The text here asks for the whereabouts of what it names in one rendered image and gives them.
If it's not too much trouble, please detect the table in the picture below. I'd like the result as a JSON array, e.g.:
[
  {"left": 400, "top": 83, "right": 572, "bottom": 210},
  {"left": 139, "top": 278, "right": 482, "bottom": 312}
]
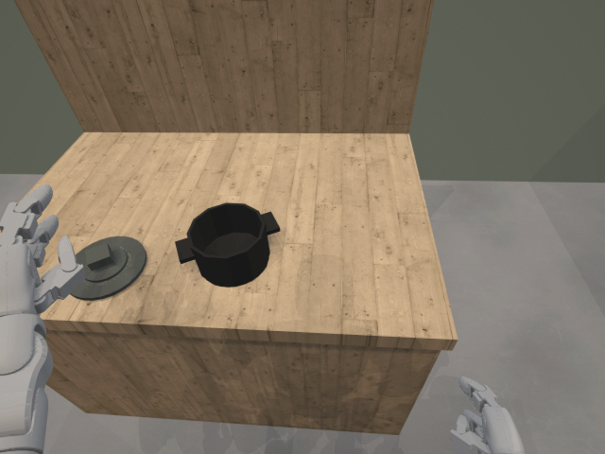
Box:
[{"left": 0, "top": 0, "right": 458, "bottom": 435}]

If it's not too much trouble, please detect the robot right hand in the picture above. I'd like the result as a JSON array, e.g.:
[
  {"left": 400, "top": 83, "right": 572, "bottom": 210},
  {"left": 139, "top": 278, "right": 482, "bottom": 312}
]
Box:
[{"left": 450, "top": 376, "right": 525, "bottom": 454}]

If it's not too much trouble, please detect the left robot forearm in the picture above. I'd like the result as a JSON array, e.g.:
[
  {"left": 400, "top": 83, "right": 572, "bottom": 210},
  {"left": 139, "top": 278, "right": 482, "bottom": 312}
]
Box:
[{"left": 0, "top": 313, "right": 53, "bottom": 454}]

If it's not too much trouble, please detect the knob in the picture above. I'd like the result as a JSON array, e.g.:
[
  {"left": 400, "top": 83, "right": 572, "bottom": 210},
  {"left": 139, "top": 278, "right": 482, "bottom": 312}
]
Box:
[{"left": 85, "top": 243, "right": 114, "bottom": 271}]

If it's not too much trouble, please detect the pot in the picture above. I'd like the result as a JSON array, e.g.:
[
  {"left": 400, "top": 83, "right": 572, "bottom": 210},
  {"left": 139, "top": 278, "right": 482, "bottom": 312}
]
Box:
[{"left": 175, "top": 202, "right": 280, "bottom": 288}]

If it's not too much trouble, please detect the lid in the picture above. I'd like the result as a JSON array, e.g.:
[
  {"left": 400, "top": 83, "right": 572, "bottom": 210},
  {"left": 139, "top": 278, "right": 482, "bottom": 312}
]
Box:
[{"left": 70, "top": 236, "right": 147, "bottom": 301}]

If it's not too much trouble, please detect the robot left hand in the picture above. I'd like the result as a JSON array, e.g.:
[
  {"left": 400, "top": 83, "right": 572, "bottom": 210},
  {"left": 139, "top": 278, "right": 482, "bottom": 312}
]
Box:
[{"left": 0, "top": 184, "right": 85, "bottom": 317}]

